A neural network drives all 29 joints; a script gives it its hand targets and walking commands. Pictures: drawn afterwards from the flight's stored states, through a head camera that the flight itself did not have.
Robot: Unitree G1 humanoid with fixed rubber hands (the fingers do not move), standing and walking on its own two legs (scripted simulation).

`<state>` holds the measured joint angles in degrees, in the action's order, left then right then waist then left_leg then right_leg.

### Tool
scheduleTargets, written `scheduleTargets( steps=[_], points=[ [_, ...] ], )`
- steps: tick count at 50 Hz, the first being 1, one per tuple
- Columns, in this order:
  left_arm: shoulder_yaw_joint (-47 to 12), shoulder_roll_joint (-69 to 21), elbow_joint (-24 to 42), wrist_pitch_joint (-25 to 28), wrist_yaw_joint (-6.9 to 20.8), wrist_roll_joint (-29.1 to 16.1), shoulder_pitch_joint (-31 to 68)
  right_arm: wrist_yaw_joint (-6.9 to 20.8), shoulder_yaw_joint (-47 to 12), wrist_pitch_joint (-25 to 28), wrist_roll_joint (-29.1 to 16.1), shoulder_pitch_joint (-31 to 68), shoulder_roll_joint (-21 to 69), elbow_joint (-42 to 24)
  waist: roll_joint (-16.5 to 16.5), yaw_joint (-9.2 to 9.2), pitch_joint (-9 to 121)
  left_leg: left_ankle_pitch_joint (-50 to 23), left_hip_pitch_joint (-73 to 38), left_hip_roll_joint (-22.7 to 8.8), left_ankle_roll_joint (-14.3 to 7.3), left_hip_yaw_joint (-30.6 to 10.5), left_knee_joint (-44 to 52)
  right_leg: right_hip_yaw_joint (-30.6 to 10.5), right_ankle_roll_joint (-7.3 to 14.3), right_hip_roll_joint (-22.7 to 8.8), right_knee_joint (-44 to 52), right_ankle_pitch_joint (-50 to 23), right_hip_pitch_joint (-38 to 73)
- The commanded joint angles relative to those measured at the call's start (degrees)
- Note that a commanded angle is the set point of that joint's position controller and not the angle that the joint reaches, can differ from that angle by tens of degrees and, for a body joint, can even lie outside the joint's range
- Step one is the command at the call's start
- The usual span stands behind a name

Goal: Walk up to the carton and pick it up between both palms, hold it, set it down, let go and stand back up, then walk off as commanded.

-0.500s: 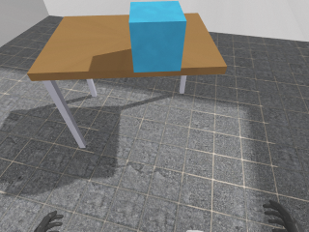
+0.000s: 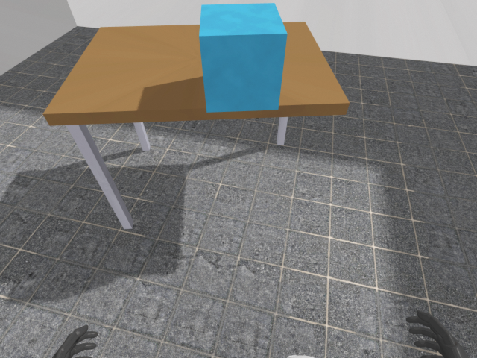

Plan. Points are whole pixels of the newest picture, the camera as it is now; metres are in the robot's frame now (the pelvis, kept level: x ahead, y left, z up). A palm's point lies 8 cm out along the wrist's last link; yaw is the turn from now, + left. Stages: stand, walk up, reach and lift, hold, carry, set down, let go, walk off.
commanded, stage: stand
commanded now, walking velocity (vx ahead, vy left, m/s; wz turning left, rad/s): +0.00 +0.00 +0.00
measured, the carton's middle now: (240, 58) +0.90 +0.04 +0.06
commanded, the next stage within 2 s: none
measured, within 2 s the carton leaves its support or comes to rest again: neither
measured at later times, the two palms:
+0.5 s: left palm out of the picture +0.11 +0.31 -0.08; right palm out of the picture +0.14 -0.31 -0.06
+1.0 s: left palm out of the picture +0.11 +0.32 -0.08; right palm out of the picture +0.14 -0.31 -0.06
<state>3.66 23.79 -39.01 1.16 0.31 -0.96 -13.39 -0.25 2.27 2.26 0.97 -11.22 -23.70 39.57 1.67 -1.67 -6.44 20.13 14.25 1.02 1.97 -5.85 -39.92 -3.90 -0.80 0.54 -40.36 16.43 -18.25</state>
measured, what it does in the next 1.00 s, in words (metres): stands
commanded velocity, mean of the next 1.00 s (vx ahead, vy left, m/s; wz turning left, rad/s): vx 0.00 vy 0.00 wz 0.00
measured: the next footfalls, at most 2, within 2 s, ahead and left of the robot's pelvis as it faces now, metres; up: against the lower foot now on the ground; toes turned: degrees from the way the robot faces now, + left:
none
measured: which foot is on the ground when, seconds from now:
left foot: down 0.00-1.00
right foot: down 0.00-1.00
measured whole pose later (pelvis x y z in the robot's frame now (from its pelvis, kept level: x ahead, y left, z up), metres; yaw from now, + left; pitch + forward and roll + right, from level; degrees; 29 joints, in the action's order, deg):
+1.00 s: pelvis +0.00 +0.00 +0.00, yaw +0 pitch -6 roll +1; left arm 3.6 23.8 -39.0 1.0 0.3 -1.0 -13.4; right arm -0.2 2.3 2.1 1.0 -11.3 -23.7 39.6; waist 1.7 -1.7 -6.4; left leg 20.1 14.2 1.0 2.0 -5.9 -39.9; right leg -3.9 -0.8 0.5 -40.3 16.4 -18.2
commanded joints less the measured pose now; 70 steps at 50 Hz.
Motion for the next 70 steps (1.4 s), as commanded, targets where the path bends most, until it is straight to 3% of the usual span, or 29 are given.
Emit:
scheduleTargets(
  steps=[1,6,9,10,11,14,15,16,19,20,23,30,31,32,34,40,42,45,46,53,55,57,59,60,62,64,66,67,70],
  points=[
    [1.94,11.23,-1.43,1.61,0.1,1.76,4.15,0.3,2.44,0.33,-0.35,2.34,-10.28,0.51,-3.41,1.14,9.28,-4.61,0.98,-4.39,-5.58,-4.36,9.8,-7.53,5.36,-5.71,12.17,0.39,2.35],
    [1.67,10.2,-1.53,1.57,0.25,1.68,4.67,0.35,2.55,0.42,-0.14,3.79,-10.71,-0.17,-4.06,0.61,9.29,-3.93,2.52,-4.94,-5.69,-4.62,11.14,-5.44,4.81,-4.81,10.59,-1.92,3.88],
    [1.54,10.83,-1.22,1.72,0.04,1.96,5.37,0.43,2.49,0.41,-0.37,3.7,-10.2,-0.05,-2.98,1.37,8.32,-4.46,2.42,-4.44,-5.52,-4.09,9.88,-6.84,5.17,-5.46,11.46,-2.35,2.82],
    [1.93,11.45,-1.34,1.58,0.1,1.82,5.02,0.3,2.32,0.43,-0.47,2.96,-10.08,-0.07,-4.15,1.57,9.73,-4.21,1.32,-4.75,-5.41,-4.35,10.08,-7.14,5.12,-5.8,11.55,-2.46,3.02],
    [1.95,11.81,-1.61,1.5,0.2,1.77,4.73,0.38,2.36,0.39,-0.55,2.57,-10.01,0.23,-3.08,1.43,10.09,-4.65,0.58,-4.86,-5.34,-4.39,9.83,-6.76,5.01,-5.5,11.33,-1.8,2.61],
    [1.6,10.67,-1.42,1.62,0.19,1.58,4.34,0.26,2.59,0.22,-0.39,2.97,-10.65,0.11,-4.62,1.13,8.59,-3.28,2.68,-4.9,-5.74,-4.93,11.3,-6.04,4.84,-4.81,10.91,-0.44,2.84],
    [1.44,10.21,-1.82,1.51,0.08,1.76,4.7,0.23,2.25,0.26,-0.22,3.22,-10.21,0.12,-2.92,0.95,8.5,-2.07,2.68,-5.22,-5.85,-5.05,11.61,-5.99,4.81,-4.69,11.42,-0.1,3.17],
    [1.73,10.39,-1.36,1.7,0.11,1.83,4.84,0.16,2.47,0.37,0.01,3.66,-10.87,-0.04,-4.14,0.66,8.19,-2.2,3.1,-5.2,-5.73,-5.38,11.69,-6.23,4.78,-4.95,10.91,-0.8,3.11],
    [1.57,11.15,-1.89,1.58,0.37,1.82,3.81,0.42,2.52,0.27,-0.43,2.8,-10.89,0.32,-3.45,1.36,9.16,-2.55,2.3,-5.2,-5.55,-4.89,10.94,-6.23,4.8,-5.01,11.03,-1.47,3.19],
    [1.43,10.46,-1.52,1.71,0.23,1.77,4.69,0.31,2.26,0.24,-0.36,3.25,-10.28,0.05,-4.62,1.06,7.75,-3.2,3.03,-4.77,-5.67,-5.03,11.25,-6.32,4.96,-4.85,11.19,-1.03,2.45],
    [1.6,11.41,-1.92,1.65,0.11,1.86,4.54,0.35,2.49,0.09,-0.34,3.21,-10.51,0.31,-3.01,1.46,8.73,-4.47,1.22,-4.62,-5.56,-4.06,9.8,-7.34,5.25,-5.6,12.16,-1.23,2.0],
    [1.65,11.07,-1.19,1.47,0.14,1.75,5.28,0.31,2.49,0.26,-0.26,2.63,-10.51,0.24,-3.95,1.48,8.7,-3.24,1.87,-4.85,-5.55,-4.32,10.72,-6.51,4.89,-5.43,11.81,0.21,2.12],
    [1.65,10.73,-1.3,1.65,0.19,1.68,4.73,0.26,2.46,0.07,-0.4,2.96,-10.15,0.32,-2.86,1.0,8.58,-3.54,2.36,-4.61,-5.59,-4.23,10.34,-6.35,4.76,-4.96,11.77,0.6,2.44],
    [1.57,11.27,-1.39,1.49,0.13,1.68,4.88,0.47,2.39,0.01,-0.52,2.98,-9.81,0.2,-4.42,1.21,7.95,-3.5,1.83,-4.33,-5.48,-3.76,9.9,-7.31,5.0,-5.45,12.26,0.99,1.62],
    [1.55,10.75,-1.14,1.59,0.16,1.73,5.16,0.27,2.44,0.31,-0.36,3.22,-10.48,0.25,-4.54,1.0,8.84,-4.16,1.64,-4.95,-5.52,-4.66,10.62,-6.45,4.84,-4.99,11.03,-0.53,2.24],
    [1.77,11.37,-1.53,1.45,0.09,1.89,4.74,0.44,2.56,0.18,-0.64,2.78,-10.43,-0.09,-3.46,1.7,8.9,-4.43,0.45,-4.14,-5.1,-3.24,9.4,-7.47,5.49,-5.76,12.43,0.29,1.72],
    [1.76,11.47,-1.27,1.65,0.12,1.9,5.07,0.26,2.51,-0.04,-0.53,2.61,-9.74,0.22,-3.15,1.65,9.03,-4.53,0.75,-4.24,-5.47,-3.51,9.15,-7.72,5.51,-5.96,12.69,2.73,1.41],
    [1.6,10.89,-1.49,1.51,0.13,1.88,4.98,0.39,2.39,0.12,-0.49,3.18,-9.92,0.03,-4.36,1.06,8.53,-3.9,2.61,-4.92,-5.68,-4.92,10.7,-6.11,4.9,-4.92,11.27,0.44,2.99],
    [1.94,11.37,-1.62,1.52,0.21,1.7,4.22,0.26,2.27,0.23,-0.35,2.95,-10.59,0.15,-3.11,0.71,8.5,-3.61,2.44,-4.69,-5.64,-4.98,10.62,-6.48,5.2,-5.26,11.58,1.05,2.99],
    [1.63,11.35,-1.64,1.62,0.11,1.83,4.66,0.39,2.41,0.15,-0.46,3.22,-9.54,-0.05,-3.58,1.22,8.64,-3.71,2.01,-4.35,-5.57,-4.19,9.92,-6.95,5.33,-5.42,11.84,0.59,2.24],
    [1.65,10.85,-1.66,1.38,0.33,1.72,4.73,0.35,2.51,0.2,-0.32,3.15,-10.26,0.14,-5.08,1.23,9.33,-3.91,1.48,-4.26,-5.45,-3.8,10.13,-6.47,4.99,-5.51,11.62,-0.1,2.54],
    [1.62,11.19,-1.71,1.45,0.33,1.71,4.66,0.42,2.66,0.49,-0.4,3.35,-10.62,-0.1,-3.59,1.23,8.48,-3.73,2.51,-4.99,-5.66,-4.71,10.67,-6.13,4.95,-4.97,11.13,-1.25,2.79],
    [1.86,11.1,-1.6,1.45,0.39,1.7,4.21,0.2,2.62,0.14,-0.42,3.57,-11.07,0.14,-4.81,0.64,9.46,-4.59,1.77,-4.67,-5.55,-4.43,10.91,-5.88,4.74,-4.7,10.81,-0.59,3.03],
    [1.67,10.97,-1.48,1.38,0.19,1.78,4.61,0.37,2.57,0.31,-0.36,3.64,-10.97,-0.17,-5.62,1.23,8.42,-3.27,2.28,-5.16,-5.74,-4.91,11.41,-5.74,4.95,-4.9,10.65,-0.98,2.92],
    [1.63,10.6,-1.58,1.59,0.37,1.7,4.42,0.36,2.5,0.09,-0.44,3.63,-10.38,-0.04,-4.29,0.79,9.3,-3.49,2.19,-4.74,-5.52,-4.41,10.91,-5.72,4.81,-4.83,10.77,-0.52,3.39],
    [1.61,11.12,-1.64,1.57,0.32,1.77,4.02,0.51,2.36,0.19,-0.4,3.27,-10.23,0.06,-5.05,0.82,9.36,-3.77,1.91,-4.51,-5.45,-4.02,10.0,-6.86,5.11,-5.32,11.41,-0.11,3.12],
    [1.56,11.53,-1.67,1.63,0.39,1.95,4.04,0.55,2.5,0.1,-0.78,2.49,-10.27,0.4,-2.37,1.6,10.0,-3.86,0.06,-4.06,-5.06,-3.11,9.15,-7.15,5.31,-5.84,12.21,0.59,1.96],
    [1.6,11.11,-1.78,1.6,0.28,1.86,4.39,0.45,2.23,0.09,-0.5,2.4,-10.03,0.38,-3.75,1.65,8.9,-4.12,0.6,-4.33,-5.6,-3.93,9.55,-7.09,5.21,-5.64,12.14,0.62,1.35],
    [1.49,10.72,-1.2,1.68,0.28,1.88,4.7,0.29,2.33,0.17,-0.17,3.33,-10.8,-0.22,-3.49,1.08,9.29,-4.8,1.47,-5.06,-5.65,-4.85,10.3,-5.99,4.81,-4.9,10.36,-1.05,1.96]
  ],
)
